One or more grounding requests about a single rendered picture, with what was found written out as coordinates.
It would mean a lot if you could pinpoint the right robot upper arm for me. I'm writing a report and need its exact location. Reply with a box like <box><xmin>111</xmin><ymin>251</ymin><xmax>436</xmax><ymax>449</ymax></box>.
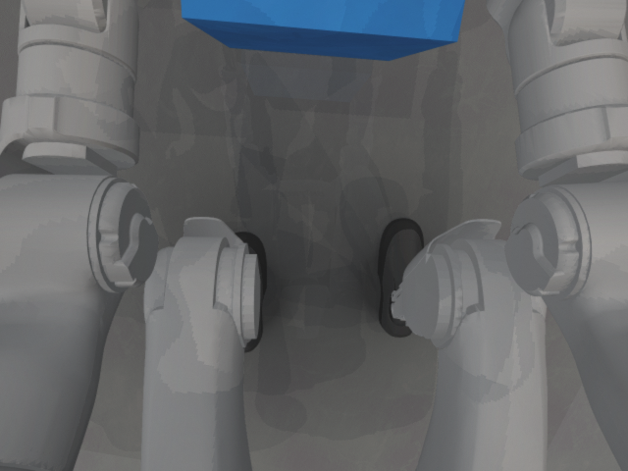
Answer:
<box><xmin>504</xmin><ymin>181</ymin><xmax>628</xmax><ymax>471</ymax></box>

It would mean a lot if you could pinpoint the left robot upper arm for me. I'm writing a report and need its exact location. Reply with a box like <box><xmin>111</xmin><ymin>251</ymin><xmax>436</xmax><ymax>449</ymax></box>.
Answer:
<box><xmin>0</xmin><ymin>174</ymin><xmax>159</xmax><ymax>471</ymax></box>

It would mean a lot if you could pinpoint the right robot forearm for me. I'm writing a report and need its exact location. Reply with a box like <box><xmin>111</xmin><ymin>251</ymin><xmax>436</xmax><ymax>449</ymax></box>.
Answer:
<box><xmin>486</xmin><ymin>0</ymin><xmax>628</xmax><ymax>187</ymax></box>

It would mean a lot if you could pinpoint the left robot forearm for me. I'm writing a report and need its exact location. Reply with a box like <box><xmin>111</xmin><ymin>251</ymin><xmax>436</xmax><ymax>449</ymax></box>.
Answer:
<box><xmin>0</xmin><ymin>0</ymin><xmax>150</xmax><ymax>178</ymax></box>

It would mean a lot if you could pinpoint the carton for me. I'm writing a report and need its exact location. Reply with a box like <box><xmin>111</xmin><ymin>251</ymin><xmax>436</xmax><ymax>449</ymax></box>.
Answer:
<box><xmin>181</xmin><ymin>0</ymin><xmax>465</xmax><ymax>61</ymax></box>

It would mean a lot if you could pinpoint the robot right thigh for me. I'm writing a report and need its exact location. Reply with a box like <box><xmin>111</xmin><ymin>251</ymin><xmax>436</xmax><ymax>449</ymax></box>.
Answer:
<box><xmin>415</xmin><ymin>238</ymin><xmax>548</xmax><ymax>471</ymax></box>

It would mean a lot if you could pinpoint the robot left shin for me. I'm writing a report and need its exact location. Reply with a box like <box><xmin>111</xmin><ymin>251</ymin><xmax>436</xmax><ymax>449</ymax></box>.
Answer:
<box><xmin>143</xmin><ymin>217</ymin><xmax>251</xmax><ymax>342</ymax></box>

